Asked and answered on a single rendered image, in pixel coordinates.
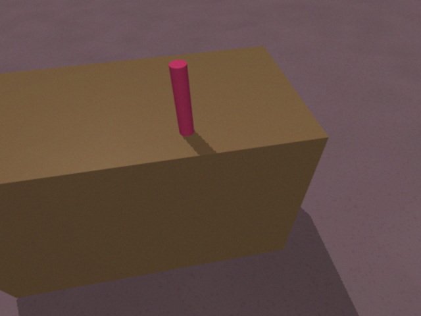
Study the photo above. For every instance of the can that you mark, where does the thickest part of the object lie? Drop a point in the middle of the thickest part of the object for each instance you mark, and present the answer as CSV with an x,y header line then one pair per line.
x,y
182,99

